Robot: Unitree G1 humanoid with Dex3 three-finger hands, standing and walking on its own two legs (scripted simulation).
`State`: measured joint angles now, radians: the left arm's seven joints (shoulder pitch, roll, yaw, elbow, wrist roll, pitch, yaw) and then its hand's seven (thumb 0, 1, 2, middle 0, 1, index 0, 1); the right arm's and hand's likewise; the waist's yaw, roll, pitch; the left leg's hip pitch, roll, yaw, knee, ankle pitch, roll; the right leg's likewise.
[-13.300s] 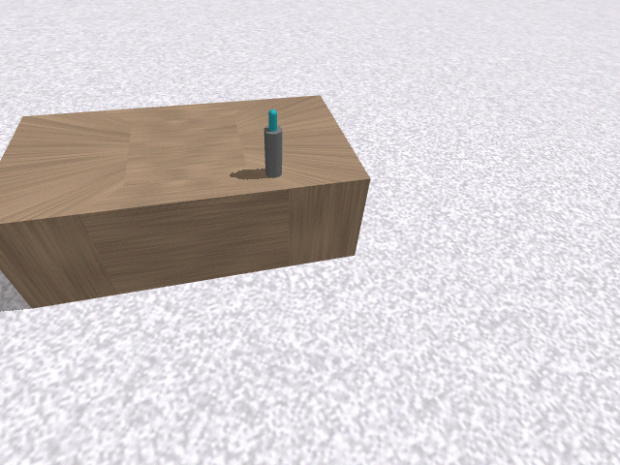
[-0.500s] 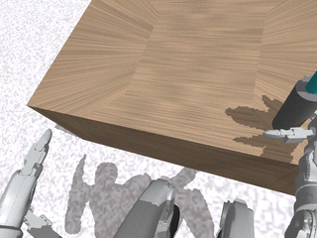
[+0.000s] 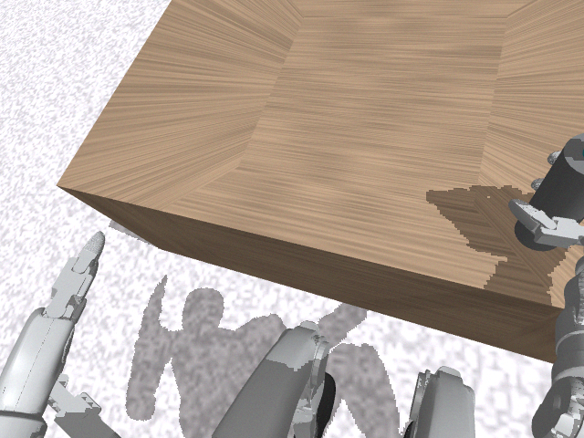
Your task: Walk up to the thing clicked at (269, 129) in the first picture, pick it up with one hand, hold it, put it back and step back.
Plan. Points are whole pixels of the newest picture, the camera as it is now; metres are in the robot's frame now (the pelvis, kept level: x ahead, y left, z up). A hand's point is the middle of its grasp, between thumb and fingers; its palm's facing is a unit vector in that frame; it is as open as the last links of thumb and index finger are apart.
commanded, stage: settle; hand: right
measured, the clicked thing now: (575, 184) +0.50 -0.21 -0.01
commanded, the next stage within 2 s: lift in 0.92 s
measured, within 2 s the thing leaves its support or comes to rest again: leaves its support in 0.10 s
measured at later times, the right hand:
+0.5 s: hand (579, 182) +0.49 -0.20 +0.01, palm faces +0.18 +0.98 +0.01, open 8.5 cm
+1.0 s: hand out of the picture +0.50 -0.20 +0.04, palm faces +0.18 +0.98 +0.01, open 8.5 cm
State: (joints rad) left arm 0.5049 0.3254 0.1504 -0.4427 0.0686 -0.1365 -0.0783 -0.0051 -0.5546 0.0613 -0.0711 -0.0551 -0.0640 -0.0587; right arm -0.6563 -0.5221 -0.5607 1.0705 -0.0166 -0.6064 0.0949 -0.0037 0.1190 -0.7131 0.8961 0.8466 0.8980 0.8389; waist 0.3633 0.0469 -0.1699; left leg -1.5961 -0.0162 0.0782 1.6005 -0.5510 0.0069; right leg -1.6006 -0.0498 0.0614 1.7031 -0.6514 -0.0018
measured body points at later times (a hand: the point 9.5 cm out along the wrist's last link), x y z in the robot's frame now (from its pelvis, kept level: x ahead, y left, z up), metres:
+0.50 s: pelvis +0.01 +0.00 +0.04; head +0.17 -0.07 +0.46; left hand +0.18 +0.26 +0.14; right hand +0.47 -0.26 +0.01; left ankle +0.09 +0.12 -0.52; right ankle +0.05 -0.12 -0.52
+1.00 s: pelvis +0.02 +0.00 +0.06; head +0.18 -0.06 +0.48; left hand +0.20 +0.26 +0.13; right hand +0.48 -0.26 +0.04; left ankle +0.09 +0.12 -0.52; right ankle +0.05 -0.12 -0.52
